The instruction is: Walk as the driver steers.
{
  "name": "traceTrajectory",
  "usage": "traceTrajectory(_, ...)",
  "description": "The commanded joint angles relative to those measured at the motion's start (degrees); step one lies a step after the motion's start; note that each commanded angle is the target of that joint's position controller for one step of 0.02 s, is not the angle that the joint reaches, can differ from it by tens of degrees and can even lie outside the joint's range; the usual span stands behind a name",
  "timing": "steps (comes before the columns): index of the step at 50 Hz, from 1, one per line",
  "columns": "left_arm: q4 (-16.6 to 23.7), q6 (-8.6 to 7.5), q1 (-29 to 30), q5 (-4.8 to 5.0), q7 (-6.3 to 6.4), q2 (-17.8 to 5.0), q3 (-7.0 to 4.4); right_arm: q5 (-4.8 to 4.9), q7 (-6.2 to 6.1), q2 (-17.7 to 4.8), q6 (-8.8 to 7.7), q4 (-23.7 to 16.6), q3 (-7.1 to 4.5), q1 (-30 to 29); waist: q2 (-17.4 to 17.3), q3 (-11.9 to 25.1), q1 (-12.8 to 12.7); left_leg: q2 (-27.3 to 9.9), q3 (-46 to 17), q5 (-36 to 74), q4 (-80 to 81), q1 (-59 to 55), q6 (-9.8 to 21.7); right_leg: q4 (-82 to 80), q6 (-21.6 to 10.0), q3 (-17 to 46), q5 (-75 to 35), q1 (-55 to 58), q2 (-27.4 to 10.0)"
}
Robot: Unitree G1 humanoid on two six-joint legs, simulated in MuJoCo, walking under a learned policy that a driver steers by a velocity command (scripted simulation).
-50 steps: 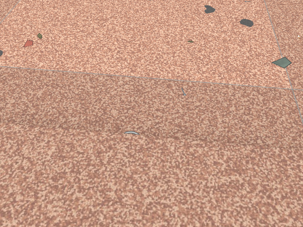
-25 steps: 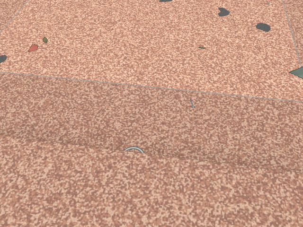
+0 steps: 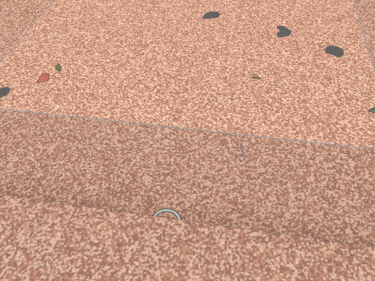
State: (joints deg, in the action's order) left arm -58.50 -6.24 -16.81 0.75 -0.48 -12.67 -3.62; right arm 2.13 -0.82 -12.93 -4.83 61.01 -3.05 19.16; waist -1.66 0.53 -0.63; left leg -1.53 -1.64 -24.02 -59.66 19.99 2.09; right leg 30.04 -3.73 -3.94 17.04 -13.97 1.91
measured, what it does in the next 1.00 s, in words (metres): walks ahead: left foot, then right foot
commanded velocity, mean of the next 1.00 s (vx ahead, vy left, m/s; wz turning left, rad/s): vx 0.47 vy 0.00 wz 0.00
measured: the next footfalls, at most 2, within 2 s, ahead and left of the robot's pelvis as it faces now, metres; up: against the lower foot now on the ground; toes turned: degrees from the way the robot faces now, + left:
left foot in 0.40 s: +0.38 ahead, +0.15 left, +0.00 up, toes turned +3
right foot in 0.98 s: +0.66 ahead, -0.08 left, +0.00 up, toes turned -3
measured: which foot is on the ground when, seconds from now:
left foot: up 0.00-0.38, down 0.40-0.98, up 1.00-1.00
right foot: down 0.00-0.40, up 0.42-0.96, down 0.98-1.00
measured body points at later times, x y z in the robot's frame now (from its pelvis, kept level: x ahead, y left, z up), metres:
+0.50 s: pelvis +0.24 +0.07 -0.01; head +0.28 +0.08 +0.44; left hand +0.22 +0.32 -0.16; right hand +0.40 -0.18 -0.13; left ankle +0.34 +0.15 -0.73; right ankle +0.07 -0.08 -0.64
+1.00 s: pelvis +0.52 +0.04 -0.02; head +0.54 +0.03 +0.43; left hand +0.72 +0.27 -0.12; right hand +0.47 -0.22 -0.16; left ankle +0.34 +0.15 -0.72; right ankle +0.62 -0.07 -0.74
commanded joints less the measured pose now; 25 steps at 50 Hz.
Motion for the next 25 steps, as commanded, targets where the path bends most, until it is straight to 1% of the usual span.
traceTrajectory(1, 0.7, -0.60, -5.9, -0.46, -0.57, -5.2, 0.08, 0.12, 0.61, -4.5, -2.39, -5.8, -1.04, -6.5, 4.2, -3.7, -1.5, -5.0, -2.6, 7.7, -10.1, 28.9, 3.2, -19.2, -9.8, 26.2, -4.8, 18.4, -19.1)
traceTrajectory(2, 0.8, -0.40, -5.3, -0.56, -0.65, -3.9, 0.66, -0.32, 0.60, -5.1, -2.09, -5.9, -1.56, -7.2, 4.2, -3.9, -0.8, -6.0, -1.9, 10.3, -7.0, 26.5, 3.2, -20.0, -8.2, 21.5, -9.9, 16.3, -17.0)
traceTrajectory(3, 0.5, -0.01, -6.1, -0.72, -0.55, -3.4, 0.93, -0.41, 0.77, -4.4, -1.67, -5.8, -1.63, -7.0, 5.3, -3.6, -0.4, -6.1, -1.0, 11.7, -4.6, 24.6, 2.7, -20.5, -7.5, 18.2, -13.6, 15.2, -15.6)
traceTrajectory(5, -0.2, 0.43, -8.5, -0.87, 0.03, -4.5, 0.89, -0.78, 0.99, -2.8, -0.91, -6.4, -1.43, -8.9, 5.4, -4.1, -0.6, -5.6, 0.8, 14.5, 0.3, 24.4, 1.2, -21.4, -7.7, 14.5, -18.8, 14.4, -14.4)
traceTrajectory(7, 0.0, 0.69, -8.9, -0.99, 0.73, -6.1, 0.62, -1.12, 1.00, -1.7, -0.57, -8.6, -0.91, -14.7, 4.5, -5.6, -1.4, -5.0, 1.5, 18.3, 8.8, 24.5, -0.1, -22.5, -7.9, 12.4, -19.9, 12.5, -14.1)
traceTrajectory(9, 0.2, 0.87, -9.0, -1.04, 1.22, -7.1, 0.37, -1.07, 1.29, -1.0, -0.54, -10.3, -0.31, -19.5, 5.3, -6.5, -2.3, -3.8, 2.5, 23.0, 17.2, 21.6, -0.7, -23.5, -7.5, 10.2, -19.1, 10.2, -13.4)
traceTrajectory(11, -0.2, 0.81, -10.3, -0.68, 1.36, -7.6, 0.05, -0.80, 1.71, -1.6, -0.47, -11.3, -0.11, -22.8, 6.0, -7.3, -3.0, -2.7, 3.6, 26.0, 21.9, 18.6, -0.8, -24.3, -7.4, 8.8, -17.5, 9.2, -13.4)
traceTrajectory(13, -1.1, 0.86, -11.7, -0.14, 1.38, -7.3, -0.16, -0.57, 2.16, -2.1, -0.43, -12.3, 0.10, -25.4, 6.1, -8.5, -3.3, -2.6, 3.2, 26.9, 24.5, 18.2, -0.1, -24.2, -7.5, 8.4, -17.4, 11.0, -14.8)
traceTrajectory(15, -1.6, 1.11, -11.8, 0.22, 1.43, -7.2, -0.47, -0.49, 2.75, -2.8, -0.68, -13.4, 0.09, -26.8, 5.9, -9.1, -2.8, -2.7, 2.4, 25.6, 26.7, 18.6, 1.4, -22.7, -6.9, 8.0, -19.6, 14.8, -16.3)
traceTrajectory(16, -1.6, 1.33, -11.4, 0.26, 1.46, -7.5, -0.70, -0.46, 3.06, -3.4, -0.90, -13.7, -0.08, -26.8, 5.9, -8.5, -2.1, -2.4, 2.6, 24.2, 27.6, 17.5, 2.2, -21.2, -6.5, 7.7, -22.2, 16.5, -16.9)
traceTrajectory(17, -1.4, 1.58, -10.5, 0.23, 1.45, -8.1, -0.97, -0.49, 3.24, -4.3, -1.07, -13.6, -0.45, -25.5, 6.3, -7.2, -0.9, -1.5, 3.2, 22.5, 28.4, 14.4, 3.0, -19.0, -5.9, 7.1, -27.5, 17.7, -17.2)
traceTrajectory(18, -1.1, 1.86, -9.6, 0.22, 1.48, -8.7, -1.20, -0.51, 3.24, -5.7, -1.18, -13.0, -1.15, -22.5, 7.3, -4.7, 1.0, 0.2, 4.5, 20.8, 28.4, 8.8, 3.9, -15.1, -5.3, 6.5, -37.2, 18.3, -17.1)
traceTrajectory(19, -0.9, 2.25, -8.6, 0.08, 1.45, -8.8, -1.23, -0.55, 3.08, -7.6, -1.16, -11.1, -2.34, -15.6, 7.9, -0.4, 4.7, 2.4, 6.1, 19.7, 28.3, -0.4, 5.1, -6.9, -4.2, 4.9, -46.6, 17.4, -15.4)
traceTrajectory(20, -0.3, 2.54, -7.7, -0.21, 1.38, -7.9, -0.79, -0.51, 2.76, -10.2, -0.97, -7.9, -3.79, -4.9, 7.3, 5.6, 9.4, 2.0, 5.1, 19.6, 27.7, -15.0, 6.8, 6.0, -2.2, 2.8, -46.5, 11.1, -12.4)
traceTrajectory(21, 1.0, 2.44, -9.1, -1.33, 1.16, -5.4, 0.21, -1.23, 2.09, -15.3, -0.63, -6.0, -4.93, 5.1, -2.5, 14.3, 10.9, -11.3, -12.0, 15.5, 28.6, -31.9, 10.6, 27.1, -0.1, 0.7, -23.4, -2.6, -7.4)
traceTrajectory(22, 0.5, 0.99, -16.2, 0.04, 0.48, 2.7, 2.12, -2.02, 2.85, -15.6, -0.72, -5.5, -4.36, 6.5, -15.6, 22.3, 6.1, -22.0, -41.0, 1.5, 40.4, -44.4, 18.9, 44.0, 2.1, 7.8, 15.3, -20.3, 2.5)
traceTrajectory(23, 1.0, -0.34, -10.8, 1.66, 0.44, -3.2, 0.75, -1.37, 3.20, -10.5, -1.05, -5.9, -3.03, 2.9, -9.4, 15.8, 7.2, -19.6, -40.7, -3.0, 44.5, -39.1, 15.5, 50.1, 0.6, 13.0, 14.4, -26.3, -0.6)
traceTrajectory(24, 3.1, -0.90, -5.1, 2.50, 0.57, -6.1, -0.04, -1.03, 3.23, -7.7, -1.36, -6.9, -2.22, -2.5, -6.4, 7.6, 5.8, -18.0, -31.3, 0.2, 45.0, -30.5, 12.9, 50.0, -0.5, 10.6, 9.2, -29.3, -3.5)
traceTrajectory(25, 3.7, -0.96, -2.7, 2.03, 1.21, -6.5, -0.29, -1.39, 3.39, -6.3, -1.63, -8.1, -1.57, -7.8, -0.6, 4.2, 3.5, -16.1, -24.0, 7.1, 46.2, -21.1, 11.4, 46.9, -0.7, 9.5, 2.9, -25.9, -7.0)
Keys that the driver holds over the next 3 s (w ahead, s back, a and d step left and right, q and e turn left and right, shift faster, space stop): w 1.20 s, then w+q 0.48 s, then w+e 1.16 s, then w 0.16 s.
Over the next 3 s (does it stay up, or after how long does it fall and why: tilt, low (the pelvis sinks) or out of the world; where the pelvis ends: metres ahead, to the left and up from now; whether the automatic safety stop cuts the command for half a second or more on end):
stays up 1.65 0.08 -0.12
